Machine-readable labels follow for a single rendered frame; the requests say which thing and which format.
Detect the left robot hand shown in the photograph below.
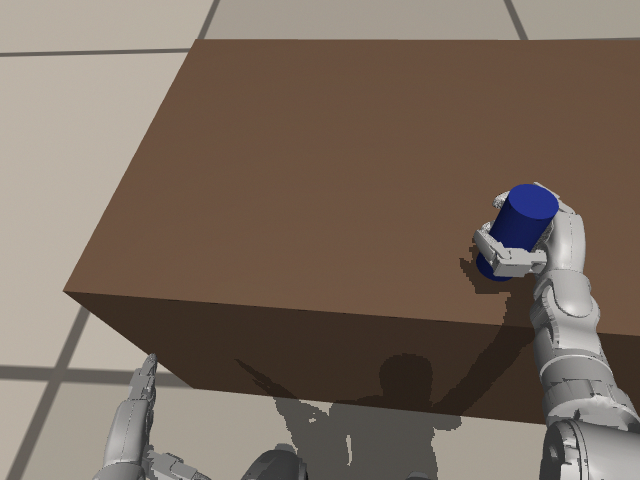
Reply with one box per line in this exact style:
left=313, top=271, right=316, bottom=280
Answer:
left=102, top=353, right=211, bottom=480

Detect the can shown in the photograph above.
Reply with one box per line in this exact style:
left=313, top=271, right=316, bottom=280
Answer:
left=476, top=184, right=559, bottom=282

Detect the right robot arm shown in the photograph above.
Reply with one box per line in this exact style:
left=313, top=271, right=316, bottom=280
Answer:
left=529, top=269, right=640, bottom=480

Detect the right robot hand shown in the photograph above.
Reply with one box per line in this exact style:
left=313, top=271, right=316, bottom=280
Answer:
left=474, top=182, right=586, bottom=282

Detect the left robot arm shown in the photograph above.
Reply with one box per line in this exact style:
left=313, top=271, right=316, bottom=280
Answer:
left=92, top=463, right=146, bottom=480

